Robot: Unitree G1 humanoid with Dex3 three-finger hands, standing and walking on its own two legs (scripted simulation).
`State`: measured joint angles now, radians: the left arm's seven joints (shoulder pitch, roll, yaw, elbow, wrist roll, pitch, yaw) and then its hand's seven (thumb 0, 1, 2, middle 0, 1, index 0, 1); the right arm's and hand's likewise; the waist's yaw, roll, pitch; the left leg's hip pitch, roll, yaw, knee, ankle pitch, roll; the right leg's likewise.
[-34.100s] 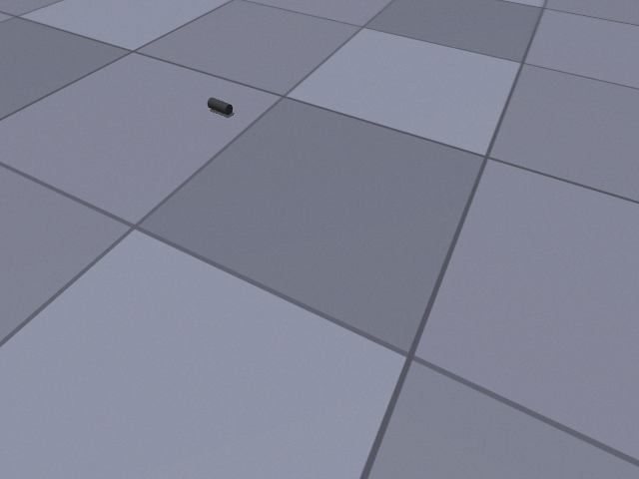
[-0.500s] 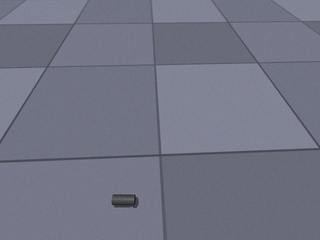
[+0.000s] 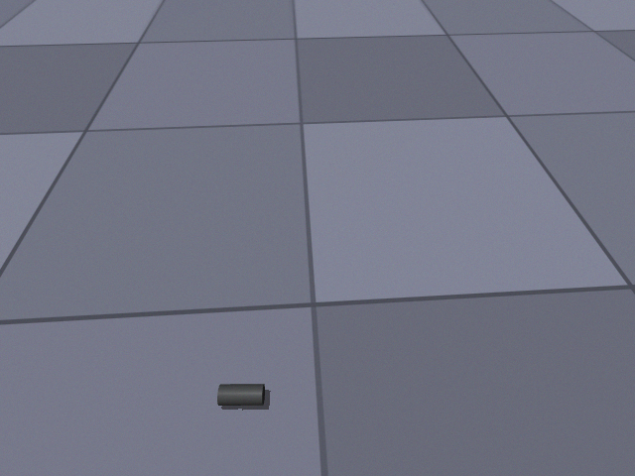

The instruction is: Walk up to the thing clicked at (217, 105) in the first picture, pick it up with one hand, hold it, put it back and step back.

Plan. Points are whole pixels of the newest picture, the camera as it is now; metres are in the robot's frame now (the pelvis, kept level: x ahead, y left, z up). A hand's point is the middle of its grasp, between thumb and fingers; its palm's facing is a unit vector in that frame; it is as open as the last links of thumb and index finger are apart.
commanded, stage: stand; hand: left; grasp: from above
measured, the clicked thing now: (241, 394) +0.47 +0.25 -0.75
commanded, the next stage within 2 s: step back in 1.30 s
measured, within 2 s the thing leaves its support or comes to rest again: neither
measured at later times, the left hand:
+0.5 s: hand out of the picture +0.09 +0.24 -0.15, palm faces +0.02 -0.94 -0.34, open 7.4 cm
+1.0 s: hand out of the picture +0.09 +0.24 -0.15, palm faces +0.00 -0.94 -0.34, open 7.4 cm
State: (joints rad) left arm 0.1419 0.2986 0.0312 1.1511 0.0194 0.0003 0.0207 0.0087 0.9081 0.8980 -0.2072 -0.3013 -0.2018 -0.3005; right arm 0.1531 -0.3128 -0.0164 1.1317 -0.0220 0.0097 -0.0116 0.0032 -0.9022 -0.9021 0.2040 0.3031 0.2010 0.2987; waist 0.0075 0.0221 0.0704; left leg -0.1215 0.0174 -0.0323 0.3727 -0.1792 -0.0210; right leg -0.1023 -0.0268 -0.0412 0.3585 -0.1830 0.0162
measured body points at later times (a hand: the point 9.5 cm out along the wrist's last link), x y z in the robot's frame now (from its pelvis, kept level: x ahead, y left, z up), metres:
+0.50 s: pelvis +0.02 +0.00 +0.00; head +0.02 -0.01 +0.45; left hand +0.09 +0.29 -0.13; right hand +0.09 -0.29 -0.14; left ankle +0.02 +0.13 -0.75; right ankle +0.01 -0.13 -0.75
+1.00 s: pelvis +0.01 -0.01 +0.00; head +0.02 -0.01 +0.45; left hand +0.09 +0.29 -0.13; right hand +0.08 -0.30 -0.14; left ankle +0.02 +0.13 -0.75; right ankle +0.01 -0.13 -0.75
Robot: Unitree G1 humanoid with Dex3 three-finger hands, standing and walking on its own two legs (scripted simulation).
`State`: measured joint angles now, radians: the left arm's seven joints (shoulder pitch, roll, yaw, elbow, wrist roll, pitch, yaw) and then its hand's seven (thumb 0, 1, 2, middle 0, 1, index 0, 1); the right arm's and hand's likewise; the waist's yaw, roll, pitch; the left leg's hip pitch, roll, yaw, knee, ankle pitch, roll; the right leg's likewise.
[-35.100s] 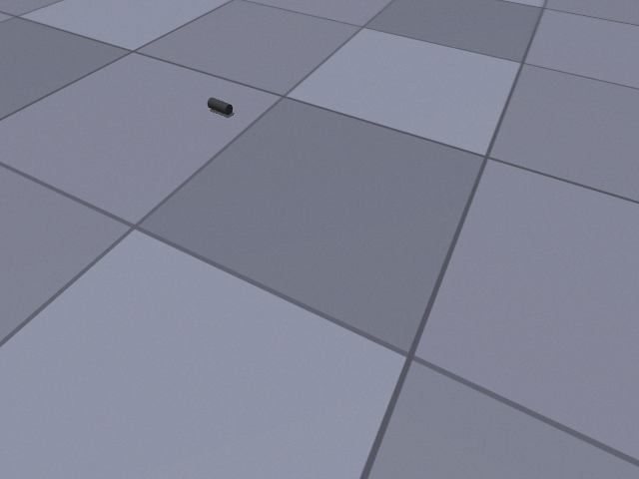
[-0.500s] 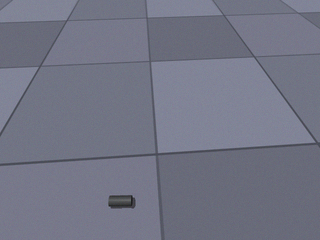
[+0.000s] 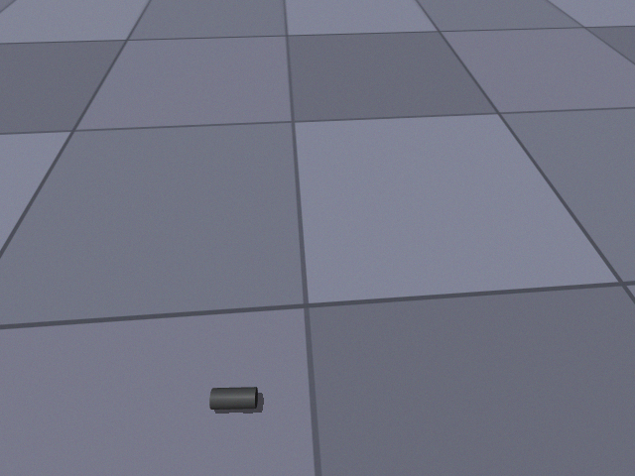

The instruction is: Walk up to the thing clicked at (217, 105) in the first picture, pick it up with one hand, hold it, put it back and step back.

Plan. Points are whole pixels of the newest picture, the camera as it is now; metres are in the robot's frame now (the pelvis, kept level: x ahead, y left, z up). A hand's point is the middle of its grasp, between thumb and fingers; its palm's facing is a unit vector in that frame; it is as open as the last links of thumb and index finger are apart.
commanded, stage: stand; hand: left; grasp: from above
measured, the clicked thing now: (234, 398) +0.46 +0.27 -0.75
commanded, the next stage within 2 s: step back in 0.30 s
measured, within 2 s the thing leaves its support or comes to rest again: neither
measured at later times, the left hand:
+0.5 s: hand out of the picture +0.08 +0.28 -0.16, palm faces -0.01 -0.93 -0.38, open 7.4 cm
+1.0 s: hand out of the picture -0.01 +0.31 -0.18, palm faces -0.11 -0.92 -0.38, open 7.4 cm
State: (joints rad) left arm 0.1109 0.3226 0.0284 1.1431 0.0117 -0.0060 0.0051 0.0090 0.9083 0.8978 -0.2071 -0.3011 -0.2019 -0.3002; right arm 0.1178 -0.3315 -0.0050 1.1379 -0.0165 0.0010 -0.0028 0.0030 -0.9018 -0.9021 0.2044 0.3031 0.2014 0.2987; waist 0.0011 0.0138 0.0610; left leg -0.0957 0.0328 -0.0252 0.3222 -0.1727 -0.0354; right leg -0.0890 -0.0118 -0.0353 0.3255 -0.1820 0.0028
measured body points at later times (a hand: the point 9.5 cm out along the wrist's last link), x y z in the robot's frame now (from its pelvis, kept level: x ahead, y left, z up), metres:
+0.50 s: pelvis -0.03 +0.02 -0.01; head +0.02 +0.02 +0.43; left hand +0.08 +0.33 -0.14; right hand +0.06 -0.30 -0.14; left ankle -0.03 +0.14 -0.72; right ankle +0.00 -0.12 -0.75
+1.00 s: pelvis -0.13 +0.05 -0.03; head -0.06 +0.05 +0.41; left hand +0.00 +0.35 -0.16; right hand -0.04 -0.27 -0.14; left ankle -0.04 +0.14 -0.75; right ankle -0.17 -0.08 -0.74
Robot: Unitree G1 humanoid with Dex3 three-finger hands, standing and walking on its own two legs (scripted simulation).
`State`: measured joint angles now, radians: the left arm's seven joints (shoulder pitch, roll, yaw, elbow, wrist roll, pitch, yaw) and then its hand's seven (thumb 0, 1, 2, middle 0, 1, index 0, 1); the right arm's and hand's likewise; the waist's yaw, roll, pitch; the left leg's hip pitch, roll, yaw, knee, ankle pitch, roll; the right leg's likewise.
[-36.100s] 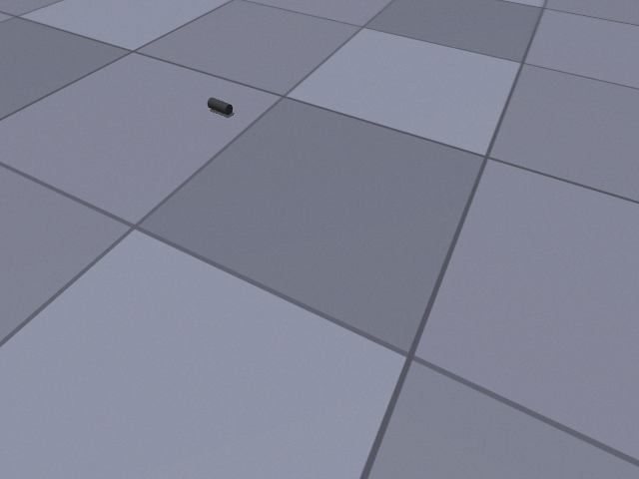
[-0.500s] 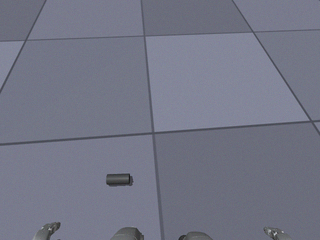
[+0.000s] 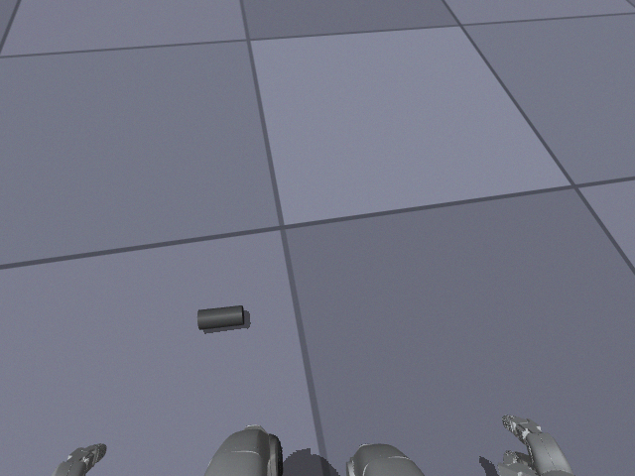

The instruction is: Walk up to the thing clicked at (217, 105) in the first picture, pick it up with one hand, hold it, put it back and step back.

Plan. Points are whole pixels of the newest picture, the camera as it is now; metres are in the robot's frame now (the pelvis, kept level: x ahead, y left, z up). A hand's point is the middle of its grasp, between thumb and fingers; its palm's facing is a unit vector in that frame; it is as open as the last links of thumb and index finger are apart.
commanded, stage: step back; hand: left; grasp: from above
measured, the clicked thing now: (221, 317) +0.56 +0.28 -0.72
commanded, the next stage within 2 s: none
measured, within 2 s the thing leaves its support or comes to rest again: neither
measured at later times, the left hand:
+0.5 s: hand out of the picture -0.02 +0.26 -0.14, palm faces +0.08 -0.93 -0.36, open 7.4 cm
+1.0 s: hand out of the picture -0.22 +0.22 -0.13, palm faces +0.07 -0.90 -0.43, open 7.4 cm
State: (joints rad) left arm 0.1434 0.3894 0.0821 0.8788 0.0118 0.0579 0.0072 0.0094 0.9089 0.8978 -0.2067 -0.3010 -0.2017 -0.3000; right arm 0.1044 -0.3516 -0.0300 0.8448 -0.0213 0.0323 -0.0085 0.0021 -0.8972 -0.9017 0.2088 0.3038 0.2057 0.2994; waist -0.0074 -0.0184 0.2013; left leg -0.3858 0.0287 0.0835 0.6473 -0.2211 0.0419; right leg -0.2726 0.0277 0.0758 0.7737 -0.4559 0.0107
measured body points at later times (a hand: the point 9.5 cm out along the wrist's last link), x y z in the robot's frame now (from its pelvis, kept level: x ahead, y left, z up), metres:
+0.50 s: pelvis -0.14 -0.01 +0.01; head -0.08 +0.01 +0.45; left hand -0.03 +0.31 -0.11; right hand -0.04 -0.32 -0.10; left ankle -0.13 +0.10 -0.72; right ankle -0.12 -0.15 -0.65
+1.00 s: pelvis -0.30 -0.06 +0.00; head -0.25 -0.06 +0.45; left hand -0.22 +0.27 -0.10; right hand -0.18 -0.36 -0.12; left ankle -0.33 +0.06 -0.69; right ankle -0.24 -0.18 -0.72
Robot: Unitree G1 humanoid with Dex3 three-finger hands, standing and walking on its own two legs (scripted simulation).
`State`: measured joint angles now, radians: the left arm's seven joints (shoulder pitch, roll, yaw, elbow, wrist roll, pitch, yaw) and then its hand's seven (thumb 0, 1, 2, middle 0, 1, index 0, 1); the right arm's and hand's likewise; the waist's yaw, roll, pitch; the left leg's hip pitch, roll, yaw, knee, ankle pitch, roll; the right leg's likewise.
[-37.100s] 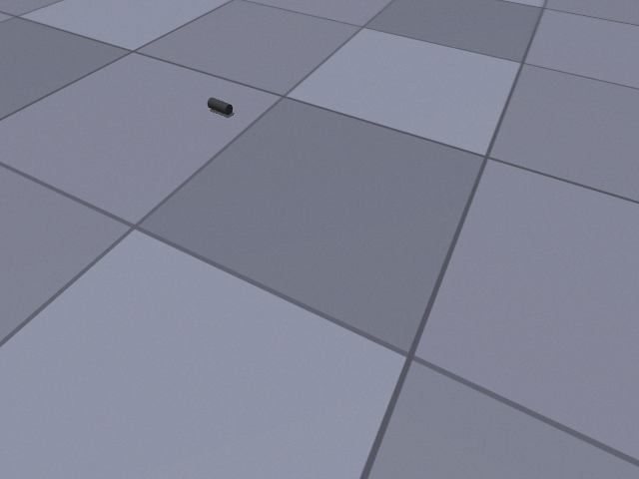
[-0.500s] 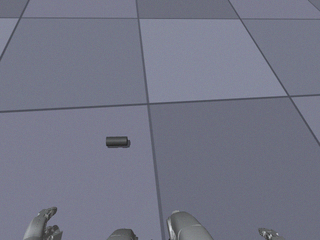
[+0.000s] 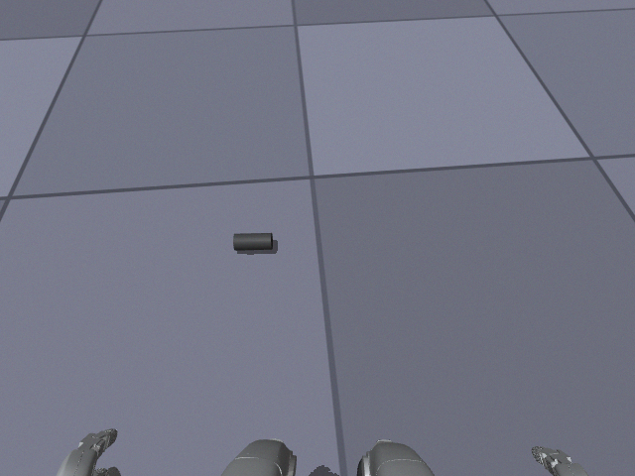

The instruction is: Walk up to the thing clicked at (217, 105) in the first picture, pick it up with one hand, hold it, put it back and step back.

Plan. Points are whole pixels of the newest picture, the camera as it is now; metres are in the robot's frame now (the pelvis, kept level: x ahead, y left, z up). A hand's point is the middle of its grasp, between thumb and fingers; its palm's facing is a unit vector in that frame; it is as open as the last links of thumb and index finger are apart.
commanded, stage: step back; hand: left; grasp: from above
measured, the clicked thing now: (253, 241) +0.89 +0.26 -0.72
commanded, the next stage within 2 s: stand in 1.56 s
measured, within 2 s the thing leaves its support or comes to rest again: neither
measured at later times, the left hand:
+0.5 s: hand out of the picture -0.12 +0.25 -0.14, palm faces -0.05 -0.91 -0.41, open 7.4 cm
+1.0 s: hand out of the picture -0.14 +0.25 -0.13, palm faces +0.01 -0.92 -0.39, open 7.4 cm
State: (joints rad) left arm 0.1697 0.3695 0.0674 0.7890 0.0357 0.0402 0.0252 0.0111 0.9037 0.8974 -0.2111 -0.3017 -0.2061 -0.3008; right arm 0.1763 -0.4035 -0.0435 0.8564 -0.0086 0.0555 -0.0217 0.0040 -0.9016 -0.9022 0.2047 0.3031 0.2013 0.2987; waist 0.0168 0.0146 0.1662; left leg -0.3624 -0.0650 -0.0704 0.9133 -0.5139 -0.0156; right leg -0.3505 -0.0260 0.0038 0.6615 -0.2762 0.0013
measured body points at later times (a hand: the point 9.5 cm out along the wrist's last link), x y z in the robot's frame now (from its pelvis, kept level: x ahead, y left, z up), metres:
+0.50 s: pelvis -0.18 -0.02 +0.00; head -0.15 -0.04 +0.45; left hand -0.12 +0.30 -0.11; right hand -0.08 -0.34 -0.12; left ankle -0.07 +0.11 -0.69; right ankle -0.21 -0.13 -0.72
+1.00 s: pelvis -0.21 -0.03 +0.01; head -0.20 -0.03 +0.46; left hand -0.14 +0.30 -0.11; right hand -0.15 -0.34 -0.12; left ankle -0.20 +0.11 -0.72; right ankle -0.17 -0.14 -0.72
